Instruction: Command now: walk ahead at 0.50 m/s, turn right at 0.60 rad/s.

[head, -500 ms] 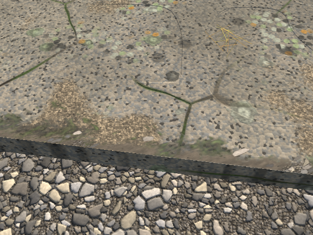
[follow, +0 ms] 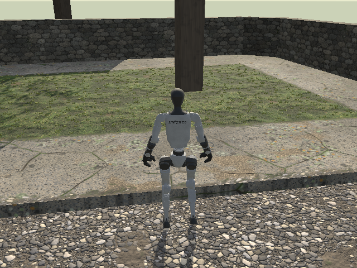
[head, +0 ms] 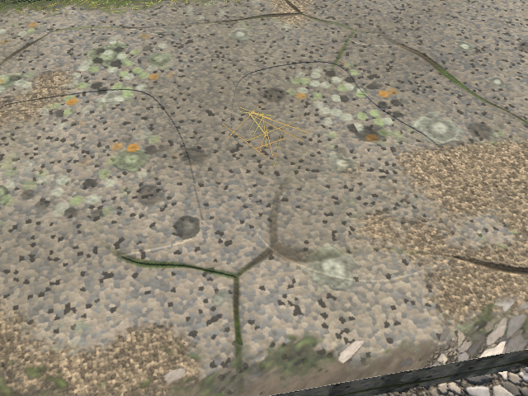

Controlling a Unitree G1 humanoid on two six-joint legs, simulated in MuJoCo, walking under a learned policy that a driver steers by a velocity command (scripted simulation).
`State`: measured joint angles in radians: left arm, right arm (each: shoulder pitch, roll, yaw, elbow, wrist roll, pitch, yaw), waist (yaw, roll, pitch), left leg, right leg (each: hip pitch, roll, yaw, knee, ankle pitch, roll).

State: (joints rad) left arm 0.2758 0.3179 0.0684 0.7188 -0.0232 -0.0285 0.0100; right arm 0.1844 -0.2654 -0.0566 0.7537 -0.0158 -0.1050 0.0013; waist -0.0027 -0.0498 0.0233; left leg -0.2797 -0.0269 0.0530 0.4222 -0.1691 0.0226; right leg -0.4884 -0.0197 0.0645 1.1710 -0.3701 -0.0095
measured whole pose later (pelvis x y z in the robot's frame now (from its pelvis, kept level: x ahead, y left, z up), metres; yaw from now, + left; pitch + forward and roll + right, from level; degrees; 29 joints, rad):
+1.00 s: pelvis +0.54 -0.06 +0.10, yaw -13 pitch +2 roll +1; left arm 0.24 0.24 0.03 0.84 -0.02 -0.05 -0.03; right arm 0.29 -0.22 -0.02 0.85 -0.03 -0.08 0.04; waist -0.01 -0.03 -0.05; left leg -0.50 -0.01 0.14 0.83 -0.38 0.08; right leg -0.59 0.03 0.12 1.62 -0.22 -0.14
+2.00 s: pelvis +1.05 -0.11 +0.12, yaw +14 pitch +3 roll -2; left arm 0.19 0.29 0.06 0.81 -0.01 -0.06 0.02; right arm 0.10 -0.29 -0.07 0.65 0.00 -0.03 0.03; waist 0.02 0.01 0.08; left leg -0.53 -0.04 0.02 0.61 -0.13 0.09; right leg -0.34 -0.04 -0.01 1.23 -0.54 0.06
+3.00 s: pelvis +1.15 -0.11 +0.13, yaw +28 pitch -1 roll +0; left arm 0.20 0.23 0.05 0.83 0.02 -0.01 0.03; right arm 0.21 -0.19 -0.04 0.73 -0.02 0.00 -0.01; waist 0.02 0.00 0.02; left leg -0.21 -0.02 -0.05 0.56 -0.33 0.01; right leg -0.25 -0.04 0.03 0.52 -0.25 0.06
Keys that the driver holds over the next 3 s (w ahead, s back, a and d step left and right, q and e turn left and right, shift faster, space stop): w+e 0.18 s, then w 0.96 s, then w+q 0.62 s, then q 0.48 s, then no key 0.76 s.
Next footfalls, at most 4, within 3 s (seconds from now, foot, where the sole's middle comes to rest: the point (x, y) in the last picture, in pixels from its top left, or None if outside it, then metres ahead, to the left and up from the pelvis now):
0.34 right None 0.29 -0.16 -0.78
0.82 left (270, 309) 0.64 0.00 -0.64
1.42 right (372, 223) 0.91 -0.29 -0.64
1.90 left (272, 150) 1.19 -0.01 -0.64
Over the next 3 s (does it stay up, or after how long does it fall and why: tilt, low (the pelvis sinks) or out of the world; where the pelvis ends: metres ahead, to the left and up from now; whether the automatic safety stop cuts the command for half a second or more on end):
stays up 1.15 -0.11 0.13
